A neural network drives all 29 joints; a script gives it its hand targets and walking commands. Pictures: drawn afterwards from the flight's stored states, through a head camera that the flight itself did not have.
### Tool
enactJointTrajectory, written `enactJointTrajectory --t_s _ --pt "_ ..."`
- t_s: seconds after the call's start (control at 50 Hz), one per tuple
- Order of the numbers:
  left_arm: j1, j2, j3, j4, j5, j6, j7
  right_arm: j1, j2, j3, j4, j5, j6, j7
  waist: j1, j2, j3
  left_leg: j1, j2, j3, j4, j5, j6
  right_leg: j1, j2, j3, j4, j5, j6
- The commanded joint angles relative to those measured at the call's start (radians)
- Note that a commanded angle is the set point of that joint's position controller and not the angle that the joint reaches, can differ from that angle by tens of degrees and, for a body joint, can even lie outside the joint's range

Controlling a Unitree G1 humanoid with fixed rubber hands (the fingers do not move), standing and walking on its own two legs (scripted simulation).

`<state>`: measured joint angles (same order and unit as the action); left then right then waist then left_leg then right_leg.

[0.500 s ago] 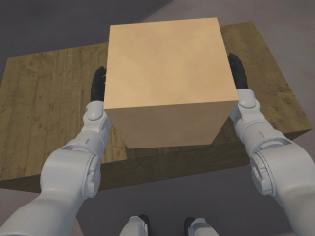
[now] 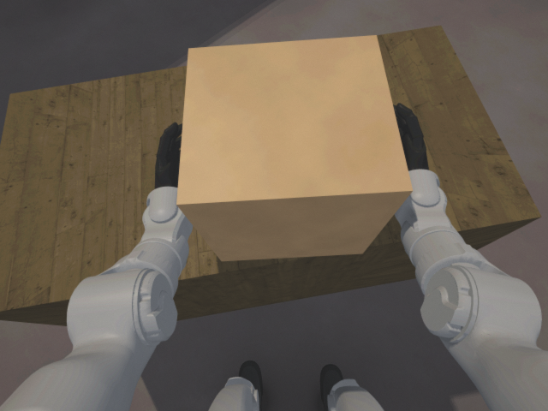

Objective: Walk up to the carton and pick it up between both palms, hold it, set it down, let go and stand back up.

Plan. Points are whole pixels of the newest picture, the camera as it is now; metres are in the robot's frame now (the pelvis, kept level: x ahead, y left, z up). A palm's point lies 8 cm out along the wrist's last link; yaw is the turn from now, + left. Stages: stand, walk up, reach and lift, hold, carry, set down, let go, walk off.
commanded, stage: reach and lift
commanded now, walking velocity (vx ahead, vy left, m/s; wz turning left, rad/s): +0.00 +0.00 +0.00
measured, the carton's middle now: (287, 165) +0.48 +0.00 -0.03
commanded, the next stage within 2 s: none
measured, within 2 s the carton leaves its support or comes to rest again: leaves its support in 1.54 s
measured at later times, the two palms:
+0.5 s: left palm (171, 179) +0.45 +0.17 +0.00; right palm (409, 163) +0.45 -0.18 +0.01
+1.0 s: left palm (170, 185) +0.43 +0.17 +0.00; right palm (411, 167) +0.44 -0.18 +0.01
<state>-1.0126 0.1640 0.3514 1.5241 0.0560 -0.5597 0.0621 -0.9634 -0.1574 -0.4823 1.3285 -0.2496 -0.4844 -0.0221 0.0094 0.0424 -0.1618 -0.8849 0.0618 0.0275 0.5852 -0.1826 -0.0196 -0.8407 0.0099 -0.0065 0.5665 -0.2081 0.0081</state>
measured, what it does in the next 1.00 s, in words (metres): stands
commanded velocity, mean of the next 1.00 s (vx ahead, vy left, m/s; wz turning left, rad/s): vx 0.00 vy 0.00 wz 0.00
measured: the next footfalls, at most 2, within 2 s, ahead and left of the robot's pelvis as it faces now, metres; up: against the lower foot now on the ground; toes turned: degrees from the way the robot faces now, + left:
none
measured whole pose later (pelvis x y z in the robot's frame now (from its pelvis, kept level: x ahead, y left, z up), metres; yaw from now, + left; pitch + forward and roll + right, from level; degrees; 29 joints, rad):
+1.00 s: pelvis +0.01 +0.00 +0.01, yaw +0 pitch +29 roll -2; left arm -0.92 0.13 0.35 1.49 0.08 -0.69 0.07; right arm -0.89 -0.15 -0.53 1.41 -0.33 -0.69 -0.05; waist 0.00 0.02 -0.19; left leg -0.83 0.06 0.03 0.47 -0.14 -0.02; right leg -0.77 0.01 -0.01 0.42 -0.15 0.01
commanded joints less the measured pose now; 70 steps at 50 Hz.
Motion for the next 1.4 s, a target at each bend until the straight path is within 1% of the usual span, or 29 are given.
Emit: enactJointTrajectory --t_s 0.0,0.04,0.06,0.1,0.12,0.18,0.24,0.3,0.36,0.42,0.44,0.46,0.5,0.52,0.54,0.6,0.68,0.76,0.8,0.88,0.9,0.92,0.98,1.04,1.06,1.1,1.2,1.3,1.38 --pt "-0.408 -0.433 -0.078 -0.069 0.187 -0.031 -0.146 -0.343 0.533 0.124 0.023 -0.222 -0.029 0.170 -0.016 -0.077 -0.640 0.373 -0.037 0.076 -0.043 0.221 0.002 0.415 -0.002 -0.086 -0.035 0.397 0.039" --pt "-0.390 -0.433 -0.076 -0.087 0.208 -0.023 -0.134 -0.315 0.534 0.096 0.036 -0.257 -0.026 0.177 -0.008 -0.065 -0.614 0.403 -0.031 0.080 -0.065 0.227 0.007 0.407 0.001 -0.094 -0.056 0.380 0.033" --pt "-0.382 -0.435 -0.083 -0.092 0.211 -0.019 -0.130 -0.312 0.534 0.090 0.027 -0.267 -0.026 0.178 -0.017 -0.054 -0.615 0.419 -0.030 0.083 -0.068 0.235 0.001 0.396 0.003 -0.097 -0.071 0.372 0.031" --pt "-0.368 -0.426 -0.067 -0.105 0.222 -0.013 -0.123 -0.292 0.540 0.090 0.027 -0.258 -0.019 0.178 0.003 -0.042 -0.601 0.438 -0.029 0.086 -0.077 0.246 0.006 0.401 0.002 -0.088 -0.086 0.361 0.030" --pt "-0.367 -0.426 -0.071 -0.120 0.221 -0.012 -0.118 -0.289 0.534 0.089 0.021 -0.264 -0.018 0.176 -0.002 -0.041 -0.611 0.450 -0.027 0.083 -0.082 0.245 0.007 0.392 0.002 -0.089 -0.092 0.352 0.028" --pt "-0.348 -0.442 -0.089 -0.135 0.216 -0.007 -0.109 -0.263 0.548 0.088 0.038 -0.263 -0.019 0.182 -0.013 -0.042 -0.583 0.485 -0.026 0.081 -0.081 0.296 0.002 0.387 0.007 -0.096 -0.097 0.383 0.026" --pt "-0.314 -0.457 -0.103 -0.131 0.215 -0.011 -0.108 -0.250 0.539 0.104 0.035 -0.254 -0.032 0.179 -0.005 -0.033 -0.595 0.524 -0.022 0.077 -0.065 0.364 -0.004 0.375 0.005 -0.092 -0.103 0.425 0.018" --pt "-0.303 -0.457 -0.112 -0.126 0.205 -0.028 -0.111 -0.248 0.550 0.120 0.030 -0.246 -0.046 0.171 -0.006 -0.056 -0.588 0.466 -0.030 0.077 -0.074 0.339 0.001 0.429 -0.001 -0.088 -0.093 0.466 0.028" --pt "-0.307 -0.470 -0.110 -0.120 0.211 -0.034 -0.110 -0.242 0.546 0.112 0.057 -0.245 -0.052 0.163 -0.022 -0.036 -0.562 0.498 -0.025 0.074 -0.073 0.346 -0.010 0.401 0.003 -0.091 -0.102 0.469 0.025" --pt "-0.313 -0.479 -0.128 -0.130 0.199 -0.047 -0.111 -0.248 0.553 0.125 0.046 -0.242 -0.067 0.164 -0.019 -0.034 -0.599 0.509 -0.027 0.071 -0.065 0.383 -0.013 0.399 0.003 -0.093 -0.100 0.487 0.018" --pt "-0.312 -0.472 -0.123 -0.118 0.204 -0.055 -0.110 -0.259 0.551 0.130 0.034 -0.242 -0.076 0.164 -0.006 -0.036 -0.609 0.515 -0.027 0.071 -0.062 0.394 -0.012 0.394 0.004 -0.095 -0.098 0.494 0.019" --pt "-0.315 -0.480 -0.133 -0.128 0.198 -0.061 -0.111 -0.269 0.549 0.131 0.017 -0.244 -0.086 0.163 -0.018 -0.036 -0.626 0.512 -0.026 0.072 -0.054 0.406 -0.017 0.394 0.009 -0.098 -0.093 0.509 0.020" --pt "-0.331 -0.508 -0.158 -0.140 0.187 -0.080 -0.108 -0.283 0.545 0.139 0.030 -0.241 -0.114 0.162 -0.023 -0.017 -0.664 0.543 -0.024 0.069 -0.046 0.455 -0.028 0.394 0.012 -0.103 -0.089 0.543 0.016" --pt "-0.338 -0.512 -0.163 -0.146 0.187 -0.091 -0.109 -0.279 0.557 0.149 0.035 -0.236 -0.126 0.160 -0.012 -0.019 -0.675 0.554 -0.027 0.068 -0.031 0.481 -0.030 0.389 0.010 -0.102 -0.088 0.567 0.015" --pt "-0.336 -0.519 -0.160 -0.135 0.182 -0.102 -0.111 -0.289 0.553 0.155 0.028 -0.233 -0.142 0.160 -0.021 -0.028 -0.692 0.546 -0.023 0.066 -0.035 0.487 -0.033 0.395 0.010 -0.102 -0.088 0.576 0.017" --pt "-0.342 -0.536 -0.153 -0.118 0.188 -0.132 -0.121 -0.312 0.566 0.176 0.022 -0.257 -0.178 0.152 -0.015 -0.052 -0.703 0.452 -0.034 0.074 -0.053 0.422 -0.024 0.472 0.007 -0.095 -0.072 0.606 0.026" --pt "-0.345 -0.544 -0.168 -0.116 0.202 -0.150 -0.120 -0.325 0.559 0.178 0.036 -0.255 -0.216 0.148 -0.009 -0.030 -0.729 0.466 -0.030 0.076 -0.043 0.449 -0.031 0.441 0.012 -0.103 -0.068 0.628 0.017" --pt "-0.362 -0.542 -0.168 -0.087 0.189 -0.154 -0.131 -0.333 0.552 0.171 0.077 -0.280 -0.227 0.145 -0.018 -0.046 -0.701 0.419 -0.037 0.077 -0.072 0.368 -0.021 0.475 0.010 -0.099 -0.079 0.574 0.018" --pt "-0.361 -0.523 -0.163 -0.098 0.179 -0.160 -0.130 -0.330 0.554 0.189 0.076 -0.263 -0.235 0.145 -0.001 -0.055 -0.738 0.423 -0.039 0.081 -0.077 0.367 -0.013 0.465 0.011 -0.090 -0.081 0.573 0.026" --pt "-0.386 -0.541 -0.189 -0.102 0.169 -0.157 -0.126 -0.354 0.524 0.174 0.111 -0.269 -0.244 0.143 -0.025 -0.029 -0.725 0.469 -0.033 0.073 -0.069 0.367 -0.024 0.403 0.022 -0.105 -0.094 0.518 0.013" --pt "-0.367 -0.534 -0.193 -0.087 0.175 -0.153 -0.126 -0.345 0.524 0.178 0.122 -0.272 -0.246 0.141 -0.021 -0.040 -0.725 0.484 -0.034 0.075 -0.060 0.384 -0.021 0.384 0.028 -0.105 -0.100 0.516 0.014" --pt "-0.360 -0.535 -0.190 -0.083 0.176 -0.152 -0.127 -0.351 0.522 0.180 0.116 -0.264 -0.249 0.141 -0.005 -0.029 -0.727 0.490 -0.034 0.076 -0.060 0.395 -0.023 0.390 0.024 -0.104 -0.104 0.513 0.012" --pt "-0.353 -0.539 -0.205 -0.069 0.158 -0.154 -0.132 -0.352 0.518 0.199 0.128 -0.256 -0.251 0.139 -0.012 -0.050 -0.742 0.453 -0.042 0.081 -0.058 0.368 -0.023 0.414 0.026 -0.103 -0.100 0.517 0.015" --pt "-0.383 -0.539 -0.234 -0.081 0.131 -0.157 -0.132 -0.348 0.520 0.216 0.149 -0.237 -0.245 0.137 -0.020 -0.031 -0.755 0.441 -0.040 0.073 -0.059 0.354 -0.025 0.416 0.029 -0.095 -0.089 0.530 0.016" --pt "-0.369 -0.543 -0.241 -0.087 0.132 -0.153 -0.130 -0.358 0.519 0.225 0.142 -0.226 -0.244 0.137 -0.017 -0.015 -0.755 0.457 -0.041 0.075 -0.053 0.374 -0.026 0.399 0.032 -0.097 -0.089 0.541 0.016" --pt "-0.370 -0.541 -0.246 -0.081 0.116 -0.147 -0.131 -0.363 0.534 0.256 0.146 -0.202 -0.240 0.136 -0.001 -0.028 -0.760 0.457 -0.043 0.066 -0.047 0.390 -0.024 0.419 0.030 -0.096 -0.086 0.563 0.020" --pt "-0.399 -0.543 -0.297 -0.114 0.061 -0.153 -0.132 -0.366 0.543 0.308 0.132 -0.159 -0.221 0.136 -0.009 -0.033 -0.798 0.441 -0.047 0.062 -0.034 0.369 -0.021 0.420 0.038 -0.087 -0.071 0.556 0.026" --pt "-0.400 -0.614 -0.380 -0.133 -0.001 -0.137 -0.128 -0.385 0.576 0.402 0.078 -0.082 -0.193 0.134 -0.018 -0.012 -0.831 0.497 -0.046 0.041 -0.001 0.455 -0.039 0.413 0.056 -0.092 -0.060 0.610 0.023" --pt "-0.421 -0.645 -0.432 -0.170 -0.048 -0.125 -0.134 -0.411 0.616 0.467 -0.007 -0.029 -0.156 0.132 -0.028 -0.013 -0.858 0.488 -0.052 0.021 0.001 0.420 -0.032 0.442 0.056 -0.077 -0.053 0.587 0.027"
